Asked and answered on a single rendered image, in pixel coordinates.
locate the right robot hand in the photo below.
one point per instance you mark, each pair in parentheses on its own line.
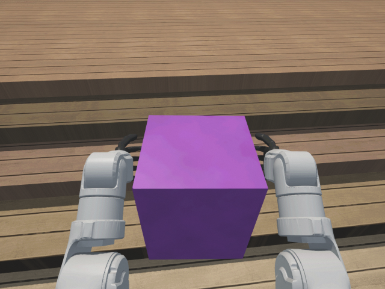
(268,141)

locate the right robot forearm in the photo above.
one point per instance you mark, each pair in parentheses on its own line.
(298,191)

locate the left robot hand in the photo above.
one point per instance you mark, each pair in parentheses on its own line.
(124,142)

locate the left robot forearm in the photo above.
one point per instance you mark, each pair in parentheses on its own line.
(100,211)

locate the left robot upper arm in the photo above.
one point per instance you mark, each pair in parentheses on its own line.
(95,270)

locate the carton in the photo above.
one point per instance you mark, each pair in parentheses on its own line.
(198,187)

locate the right robot upper arm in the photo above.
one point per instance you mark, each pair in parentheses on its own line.
(310,269)

